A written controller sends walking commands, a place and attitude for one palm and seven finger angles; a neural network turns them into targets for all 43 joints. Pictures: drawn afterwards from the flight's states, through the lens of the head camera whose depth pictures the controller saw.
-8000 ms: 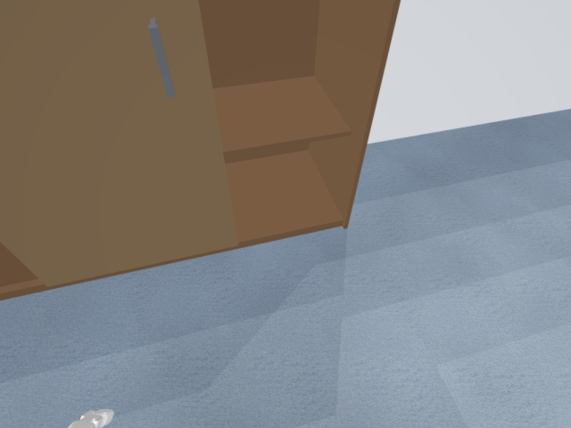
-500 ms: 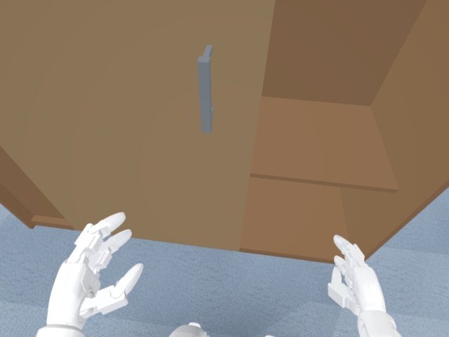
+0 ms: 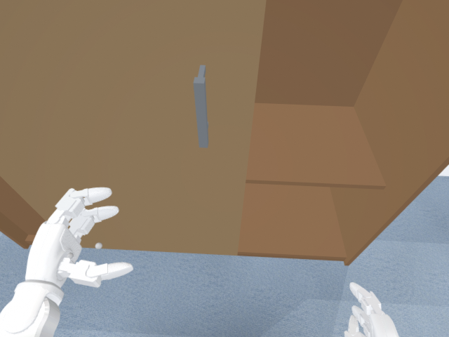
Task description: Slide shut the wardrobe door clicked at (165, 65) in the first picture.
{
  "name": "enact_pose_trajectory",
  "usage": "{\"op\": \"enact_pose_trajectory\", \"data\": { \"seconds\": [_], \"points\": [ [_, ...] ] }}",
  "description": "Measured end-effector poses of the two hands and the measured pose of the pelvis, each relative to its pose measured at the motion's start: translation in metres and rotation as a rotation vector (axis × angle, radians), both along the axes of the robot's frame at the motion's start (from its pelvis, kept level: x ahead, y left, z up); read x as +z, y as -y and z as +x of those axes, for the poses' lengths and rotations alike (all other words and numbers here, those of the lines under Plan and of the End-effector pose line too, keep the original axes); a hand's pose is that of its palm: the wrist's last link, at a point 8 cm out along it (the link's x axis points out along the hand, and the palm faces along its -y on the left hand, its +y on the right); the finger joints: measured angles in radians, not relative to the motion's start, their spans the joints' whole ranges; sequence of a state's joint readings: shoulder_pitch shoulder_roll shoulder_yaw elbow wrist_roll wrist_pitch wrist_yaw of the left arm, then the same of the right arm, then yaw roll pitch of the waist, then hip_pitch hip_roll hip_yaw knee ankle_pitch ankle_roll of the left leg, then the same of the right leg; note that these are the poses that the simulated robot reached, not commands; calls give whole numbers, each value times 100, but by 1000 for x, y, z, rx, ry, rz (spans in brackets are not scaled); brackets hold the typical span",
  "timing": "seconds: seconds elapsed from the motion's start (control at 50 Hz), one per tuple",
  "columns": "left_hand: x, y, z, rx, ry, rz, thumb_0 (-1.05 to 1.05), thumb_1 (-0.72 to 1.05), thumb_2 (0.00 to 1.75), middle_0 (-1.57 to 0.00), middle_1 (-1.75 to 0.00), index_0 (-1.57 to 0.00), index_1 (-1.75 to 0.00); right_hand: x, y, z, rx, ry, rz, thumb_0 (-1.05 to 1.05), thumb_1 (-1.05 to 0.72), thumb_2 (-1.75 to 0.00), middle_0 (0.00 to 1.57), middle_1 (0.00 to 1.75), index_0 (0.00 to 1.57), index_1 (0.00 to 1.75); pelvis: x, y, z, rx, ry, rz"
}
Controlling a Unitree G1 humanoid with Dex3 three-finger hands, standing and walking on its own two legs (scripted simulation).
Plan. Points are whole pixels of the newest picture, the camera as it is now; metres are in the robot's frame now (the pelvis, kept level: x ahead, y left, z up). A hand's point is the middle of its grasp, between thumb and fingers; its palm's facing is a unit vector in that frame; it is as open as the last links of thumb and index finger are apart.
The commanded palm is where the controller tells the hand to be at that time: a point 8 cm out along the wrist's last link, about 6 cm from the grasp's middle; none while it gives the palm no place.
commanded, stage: raise the hand with hooked fingers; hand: left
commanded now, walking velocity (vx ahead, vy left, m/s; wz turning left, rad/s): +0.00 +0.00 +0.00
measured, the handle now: (203, 109) +0.51 +0.08 +0.13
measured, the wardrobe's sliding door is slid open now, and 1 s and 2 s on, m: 0.48 0.48 0.48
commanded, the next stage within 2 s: move the hooked fingers beside the handle in 1.04 s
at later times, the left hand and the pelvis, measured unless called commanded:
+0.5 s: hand (41, 200) +0.27 +0.28 +0.15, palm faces +0.09 -0.99 -0.09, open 14.0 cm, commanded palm +0.24 +0.32 +0.16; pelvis +0.01 +0.00 +0.02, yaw +1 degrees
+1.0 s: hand (54, 189) +0.28 +0.26 +0.16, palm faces +0.09 -0.99 -0.07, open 14.0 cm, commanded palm +0.25 +0.30 +0.16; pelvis +0.01 -0.02 +0.03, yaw +0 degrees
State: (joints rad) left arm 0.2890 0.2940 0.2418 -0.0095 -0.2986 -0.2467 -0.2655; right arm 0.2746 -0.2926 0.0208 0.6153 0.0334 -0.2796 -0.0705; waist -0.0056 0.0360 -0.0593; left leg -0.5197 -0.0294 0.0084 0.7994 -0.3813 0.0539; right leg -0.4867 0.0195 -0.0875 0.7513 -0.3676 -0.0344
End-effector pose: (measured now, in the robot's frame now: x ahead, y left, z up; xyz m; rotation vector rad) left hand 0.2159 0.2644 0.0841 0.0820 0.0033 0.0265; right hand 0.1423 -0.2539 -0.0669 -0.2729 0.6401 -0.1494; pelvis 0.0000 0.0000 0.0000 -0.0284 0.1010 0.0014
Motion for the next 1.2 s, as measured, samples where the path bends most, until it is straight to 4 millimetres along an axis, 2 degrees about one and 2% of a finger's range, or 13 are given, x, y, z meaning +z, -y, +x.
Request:
{"op": "enact_pose_trajectory", "data": {
  "seconds": [0.16, 0.28, 0.42, 0.6, 0.84, 1.2],
  "points": [
    [26, -24, 11, 26, 37, 6, -1, -32, 37, -29, -108, -29, -109, 19, -19, 30, 55, 85, 21, 1, -90, -90, 20, 30, 20, 30, 9, -3, 5, 6, 38, -1],
    [44, -40, 17, 35, 39, 5, -1, -43, 33, -29, -115, -30, -116, 24, -36, 44, 98, 109, 55, 1, -90, -90, 20, 30, 20, 30, 15, -3, 6, 12, 65, 0],
    [64, -56, 23, 51, 43, 7, -1, -48, 30, -30, -118, -30, -119, 23, -42, 44, 113, 91, 69, 1, -90, -90, 20, 30, 21, 30, 20, -1, 6, 16, 86, 4],
    [87, -69, 36, 57, 60, 14, -1, -50, 30, -30, -119, -30, -120, 21, -25, 32, 79, 49, 51, 1, -90, -90, 20, 30, 21, 30, 25, 3, 6, 14, 102, 8],
    [75, -51, 41, 41, 40, -15, -2, -50, 30, -30, -120, -30, -120, 22, -1, 21, 31, 42, 32, 1, -90, -90, 20, 30, 20, 30, 25, 11, 8, -5, 97, 14],
    [79, -47, 40, 56, 48, -22, -2, -50, 30, -30, -120, -30, -120, 20, -3, 28, 38, 67, 58, 1, -90, -90, 20, 30, 20, 30, 25, 17, 7, -3, 99, 18]
  ]
}}
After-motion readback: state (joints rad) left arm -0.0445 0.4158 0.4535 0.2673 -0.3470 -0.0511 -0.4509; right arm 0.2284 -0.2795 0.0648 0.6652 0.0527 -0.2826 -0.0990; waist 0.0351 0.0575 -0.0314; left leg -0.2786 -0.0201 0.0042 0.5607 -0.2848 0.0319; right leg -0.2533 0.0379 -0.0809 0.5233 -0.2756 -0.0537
